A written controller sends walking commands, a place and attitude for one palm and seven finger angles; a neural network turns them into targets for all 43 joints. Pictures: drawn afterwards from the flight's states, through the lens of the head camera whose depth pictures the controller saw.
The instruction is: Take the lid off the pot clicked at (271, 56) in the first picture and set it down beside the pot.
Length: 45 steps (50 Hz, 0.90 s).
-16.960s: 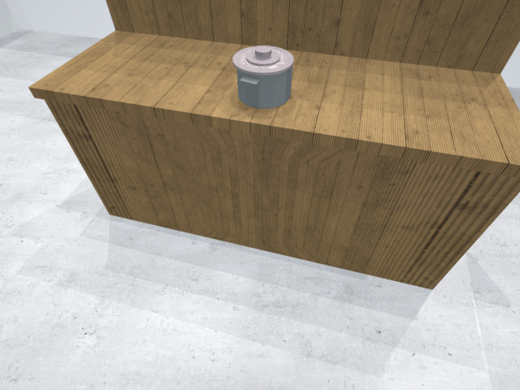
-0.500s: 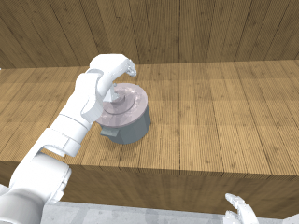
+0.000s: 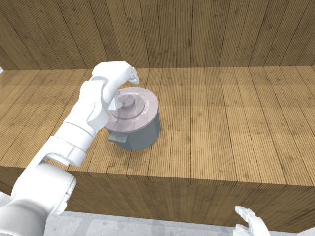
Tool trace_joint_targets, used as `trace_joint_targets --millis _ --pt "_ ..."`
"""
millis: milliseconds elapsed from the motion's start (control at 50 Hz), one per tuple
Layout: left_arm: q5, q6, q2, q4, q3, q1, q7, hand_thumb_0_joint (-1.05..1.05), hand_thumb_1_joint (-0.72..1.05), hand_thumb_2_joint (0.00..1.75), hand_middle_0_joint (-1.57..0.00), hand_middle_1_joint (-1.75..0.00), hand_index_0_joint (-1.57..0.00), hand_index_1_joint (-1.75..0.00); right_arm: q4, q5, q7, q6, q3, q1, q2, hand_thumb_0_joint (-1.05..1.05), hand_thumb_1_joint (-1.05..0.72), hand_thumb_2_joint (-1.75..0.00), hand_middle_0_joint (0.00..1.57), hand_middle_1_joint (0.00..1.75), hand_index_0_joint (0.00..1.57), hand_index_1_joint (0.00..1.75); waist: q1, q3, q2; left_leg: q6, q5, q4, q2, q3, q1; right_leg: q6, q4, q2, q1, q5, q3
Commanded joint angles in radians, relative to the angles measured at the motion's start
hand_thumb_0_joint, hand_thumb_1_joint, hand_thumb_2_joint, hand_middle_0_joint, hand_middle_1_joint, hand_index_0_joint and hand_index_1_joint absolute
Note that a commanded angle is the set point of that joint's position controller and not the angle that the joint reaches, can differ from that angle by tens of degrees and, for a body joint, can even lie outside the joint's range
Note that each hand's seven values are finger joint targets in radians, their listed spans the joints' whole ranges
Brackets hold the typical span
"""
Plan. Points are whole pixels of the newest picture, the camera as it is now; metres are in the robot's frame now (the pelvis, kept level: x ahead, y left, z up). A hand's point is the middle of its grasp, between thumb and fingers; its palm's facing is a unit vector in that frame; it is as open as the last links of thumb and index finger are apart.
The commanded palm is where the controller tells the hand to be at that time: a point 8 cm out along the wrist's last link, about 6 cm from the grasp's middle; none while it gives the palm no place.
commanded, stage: move the open hand above the knob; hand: left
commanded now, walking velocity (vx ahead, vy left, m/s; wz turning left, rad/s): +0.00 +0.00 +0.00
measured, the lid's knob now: (126, 102) +0.46 +0.10 +0.09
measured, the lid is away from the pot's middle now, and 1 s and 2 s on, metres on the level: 0.00 0.00 0.00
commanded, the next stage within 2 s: none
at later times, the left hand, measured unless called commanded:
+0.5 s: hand (116, 85) +0.44 +0.10 +0.17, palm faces -0.15 -0.04 -0.99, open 10.2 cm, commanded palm +0.40 +0.11 +0.22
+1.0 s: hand (120, 99) +0.41 +0.09 +0.15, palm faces -0.20 +0.03 -0.98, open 10.2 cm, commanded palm +0.40 +0.11 +0.22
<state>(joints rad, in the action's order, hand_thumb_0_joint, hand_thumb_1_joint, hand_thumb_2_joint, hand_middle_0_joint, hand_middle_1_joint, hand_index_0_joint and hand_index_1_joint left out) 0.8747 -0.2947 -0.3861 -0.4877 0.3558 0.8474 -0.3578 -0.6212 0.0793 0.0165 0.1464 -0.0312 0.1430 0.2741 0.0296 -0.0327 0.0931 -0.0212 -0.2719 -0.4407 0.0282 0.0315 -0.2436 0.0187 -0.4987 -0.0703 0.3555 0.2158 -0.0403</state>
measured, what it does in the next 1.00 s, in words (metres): stands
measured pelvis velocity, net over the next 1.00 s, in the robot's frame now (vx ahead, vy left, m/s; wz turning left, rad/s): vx -0.01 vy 0.00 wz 0.01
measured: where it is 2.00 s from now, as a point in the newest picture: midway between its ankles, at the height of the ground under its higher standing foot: outside the picture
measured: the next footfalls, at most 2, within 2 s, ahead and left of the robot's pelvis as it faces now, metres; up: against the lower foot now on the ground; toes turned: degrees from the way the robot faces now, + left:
none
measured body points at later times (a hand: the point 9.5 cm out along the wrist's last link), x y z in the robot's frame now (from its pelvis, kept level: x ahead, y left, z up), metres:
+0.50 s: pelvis +0.00 +0.00 +0.00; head +0.02 -0.05 +0.45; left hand +0.44 +0.10 +0.23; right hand +0.17 -0.24 -0.12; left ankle -0.03 +0.11 -0.74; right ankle +0.02 -0.13 -0.74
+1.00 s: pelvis -0.01 +0.00 +0.00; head +0.01 -0.05 +0.45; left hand +0.41 +0.09 +0.21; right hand +0.18 -0.24 -0.12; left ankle -0.03 +0.11 -0.74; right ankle +0.02 -0.13 -0.74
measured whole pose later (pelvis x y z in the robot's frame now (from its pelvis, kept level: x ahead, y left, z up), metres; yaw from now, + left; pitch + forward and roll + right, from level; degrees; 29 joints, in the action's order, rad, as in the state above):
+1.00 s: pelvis -0.01 +0.00 +0.00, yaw +1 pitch +3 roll +1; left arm 0.85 -0.27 -0.41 -0.32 0.40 0.77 -0.38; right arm -0.62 0.08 0.01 0.14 -0.03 0.10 0.28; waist 0.01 -0.02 0.10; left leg -0.02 -0.27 -0.45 0.02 0.02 -0.22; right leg 0.01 -0.50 -0.07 0.33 0.22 -0.05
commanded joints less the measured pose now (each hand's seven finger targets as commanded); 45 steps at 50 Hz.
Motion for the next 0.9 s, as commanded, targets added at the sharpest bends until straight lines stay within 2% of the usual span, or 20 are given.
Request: trace_joint_targets --millis 0,20,120,160,200,220,320,340,360,400,460,540,580,620,640,700,740,780,820,880 --pt "0.024 0.03 -0.263 0.353 -0.153 0.691 0.034 0.0 -0.32 1.42 -0.82 -0.08 -0.82 -0.08 0.151 -0.004 -0.016 -0.063 0.039 -0.112 0.086 0.0 -0.9 -0.9 0.2 0.3 0.2 0.3 0.012 -0.487 -0.063 -0.042 0.376 0.024 0.005 -0.044 0.144 -0.056 0.005 0.038 -0.271 -0.371 -0.002" --pt "0.003 0.036 -0.332 0.326 -0.223 0.667 0.05 0.0 -0.32 1.42 -0.82 -0.08 -0.82 -0.08 0.133 -0.009 -0.019 -0.064 0.043 -0.091 0.101 0.0 -0.9 -0.9 0.2 0.3 0.2 0.3 0.01 -0.465 -0.088 -0.043 0.346 0.022 0.002 -0.049 0.127 -0.056 0.013 0.038 -0.269 -0.352 -0.003" --pt "-0.021 0.004 -0.191 0.058 -0.188 0.382 0.077 0.0 -0.32 1.42 -0.82 -0.08 -0.82 -0.08 0.104 0.002 -0.013 -0.062 0.029 -0.085 0.106 0.0 -0.9 -0.9 0.2 0.3 0.2 0.3 -0.022 -0.295 -0.169 -0.022 0.311 0.053 -0.004 -0.032 0.04 -0.053 0.017 0.04 -0.221 -0.315 -0.03" --pt "-0.006 0.002 -0.096 0.096 -0.106 0.304 0.062 0.0 -0.32 1.42 -0.82 -0.08 -0.82 -0.08 0.144 0.008 0.005 -0.056 0.025 -0.131 0.092 0.0 -0.9 -0.9 0.2 0.3 0.2 0.3 -0.034 -0.31 -0.174 -0.017 0.323 0.046 -0.004 -0.022 0.041 -0.05 0.01 0.037 -0.232 -0.325 -0.03" --pt "0.008 0.005 -0.03 0.173 -0.021 0.336 0.046 0.0 -0.32 1.42 -0.82 -0.08 -0.82 -0.08 0.164 0.012 0.018 -0.038 0.03 -0.157 0.09 0.0 -0.9 -0.9 0.2 0.3 0.2 0.3 -0.014 -0.32 -0.158 -0.019 0.303 0.04 -0.006 -0.015 0.054 -0.049 0.016 0.036 -0.211 -0.31 -0.027" --pt "-0.002 0.012 -0.069 0.223 -0.055 0.355 0.046 0.0 -0.32 1.42 -0.82 -0.08 -0.82 -0.08 0.165 0.008 0.019 -0.031 0.043 -0.151 0.098 0.0 -0.9 -0.9 0.2 0.3 0.2 0.3 -0.005 -0.336 -0.189 -0.028 0.303 0.028 -0.006 -0.02 0.064 -0.051 0.016 0.035 -0.226 -0.317 -0.025" --pt "0.02 0.015 -0.376 0.376 -0.255 0.671 0.074 0.0 -0.32 1.42 -0.82 -0.08 -0.82 -0.08 0.139 -0.009 -0.017 -0.053 0.037 -0.129 0.105 0.0 -0.9 -0.9 0.2 0.3 0.2 0.3 -0.009 -0.465 -0.088 -0.042 0.305 0.026 0.005 -0.037 0.097 -0.056 0.008 0.031 -0.304 -0.345 0.009" --pt "0.025 0.016 -0.337 0.358 -0.226 0.675 0.079 0.0 -0.32 1.42 -0.82 -0.08 -0.82 -0.08 0.143 -0.011 -0.025 -0.068 0.023 -0.124 0.077 0.0 -0.9 -0.9 0.2 0.3 0.2 0.3 -0.015 -0.497 -0.093 -0.043 0.338 0.038 0.01 -0.036 0.098 -0.053 0.002 0.036 -0.333 -0.365 0.01" --pt "0.025 0.011 -0.343 0.276 -0.25 0.621 0.087 0.0 -0.32 1.42 -0.82 -0.08 -0.82 -0.08 0.126 -0.009 -0.031 -0.071 0.023 -0.122 0.081 0.0 -0.9 -0.9 0.2 0.3 0.2 0.3 -0.022 -0.451 -0.112 -0.037 0.337 0.037 0.003 -0.037 0.081 -0.055 0.004 0.035 -0.319 -0.369 0.003" --pt "0.007 -0.015 -0.208 0.114 -0.168 0.474 0.081 0.0 -0.32 1.42 -0.82 -0.08 -0.82 -0.08 0.108 0.002 -0.025 -0.064 0.017 -0.116 0.081 0.0 -0.9 -0.9 0.2 0.3 0.2 0.3 -0.017 -0.34 -0.165 -0.026 0.307 0.049 -0.002 -0.025 0.045 -0.047 0.016 0.038 -0.254 -0.336 -0.016" --pt "-0.014 -0.021 -0.072 0.09 -0.076 0.325 0.054 0.0 -0.32 1.42 -0.82 -0.08 -0.82 -0.08 0.138 0.012 -0.004 -0.048 0.023 -0.141 0.094 0.0 -0.9 -0.9 0.2 0.3 0.2 0.3 -0.019 -0.291 -0.191 -0.018 0.26 0.049 -0.003 -0.011 0.029 -0.042 0.028 0.036 -0.214 -0.292 -0.026" --pt "0.006 0.005 -0.099 0.291 -0.047 0.415 0.018 0.0 -0.32 1.42 -0.82 -0.08 -0.82 -0.08 0.182 0.012 0.007 -0.032 0.03 -0.189 0.09 0.0 -0.9 -0.9 0.2 0.3 0.2 0.3 -0.005 -0.382 -0.153 -0.031 0.294 0.03 0.005 -0.007 0.073 -0.044 0.016 0.032 -0.255 -0.328 -0.011" --pt "0.021 0.006 -0.19 0.342 -0.1 0.536 0.02 0.0 -0.32 1.42 -0.82 -0.08 -0.82 -0.08 0.172 0.007 -0.004 -0.037 0.031 -0.174 0.086 0.0 -0.9 -0.9 0.2 0.3 0.2 0.3 -0.001 -0.405 -0.114 -0.038 0.292 0.028 0.007 -0.023 0.089 -0.05 0.016 0.033 -0.26 -0.322 -0.005" --pt "0.012 0.018 -0.365 0.384 -0.241 0.617 0.045 0.0 -0.32 1.42 -0.82 -0.08 -0.82 -0.08 0.144 -0.004 -0.017 -0.048 0.035 -0.147 0.106 0.0 -0.9 -0.9 0.2 0.3 0.2 0.3 -0.005 -0.437 -0.098 -0.04 0.284 0.024 0.005 -0.035 0.093 -0.053 0.015 0.031 -0.292 -0.327 0.005" --pt "0.018 0.028 -0.366 0.407 -0.247 0.644 0.054 0.0 -0.32 1.42 -0.82 -0.08 -0.82 -0.08 0.151 -0.008 -0.024 -0.066 0.023 -0.136 0.081 0.0 -0.9 -0.9 0.2 0.3 0.2 0.3 -0.021 -0.493 -0.081 -0.043 0.327 0.036 0.012 -0.034 0.102 -0.052 0.007 0.035 -0.339 -0.359 0.013" --pt "0.002 0.008 -0.264 0.197 -0.206 0.465 0.067 0.0 -0.32 1.42 -0.82 -0.08 -0.82 -0.08 0.122 0.0 -0.029 -0.065 0.013 -0.132 0.079 0.0 -0.9 -0.9 0.2 0.3 0.2 0.3 -0.028 -0.355 -0.147 -0.026 0.304 0.052 0.0 -0.023 0.047 -0.046 0.021 0.032 -0.289 -0.347 -0.005" --pt "-0.017 -0.007 -0.159 0.111 -0.147 0.315 0.062 0.0 -0.32 1.42 -0.82 -0.08 -0.82 -0.08 0.133 0.008 -0.011 -0.059 0.015 -0.146 0.085 0.0 -0.9 -0.9 0.2 0.3 0.2 0.3 -0.035 -0.302 -0.181 -0.017 0.284 0.057 -0.002 -0.014 0.021 -0.042 0.023 0.033 -0.261 -0.313 -0.019" --pt "-0.02 -0.007 -0.112 0.126 -0.106 0.245 0.045 0.0 -0.32 1.42 -0.82 -0.08 -0.82 -0.08 0.156 0.017 0.0 -0.049 0.019 -0.166 0.096 0.0 -0.9 -0.9 0.2 0.3 0.2 0.3 -0.028 -0.262 -0.209 -0.018 0.252 0.049 -0.006 -0.01 0.009 -0.04 0.033 0.033 -0.229 -0.295 -0.021" --pt "-0.016 0.005 -0.115 0.212 -0.092 0.258 0.032 0.0 -0.32 1.42 -0.82 -0.08 -0.82 -0.08 0.176 0.016 0.005 -0.039 0.031 -0.184 0.103 0.0 -0.9 -0.9 0.2 0.3 0.2 0.3 -0.015 -0.287 -0.189 -0.026 0.241 0.034 -0.002 -0.004 0.031 -0.043 0.032 0.03 -0.231 -0.288 -0.014" --pt "0.012 0.013 -0.156 0.417 -0.07 0.498 0.02 0.0 -0.32 1.42 -0.82 -0.08 -0.82 -0.08 0.188 0.011 0.002 -0.036 0.035 -0.199 0.084 0.0 -0.9 -0.9 0.2 0.3 0.2 0.3 -0.003 -0.406 -0.093 -0.034 0.283 0.029 0.002 -0.023 0.103 -0.05 0.021 0.032 -0.248 -0.295 -0.006"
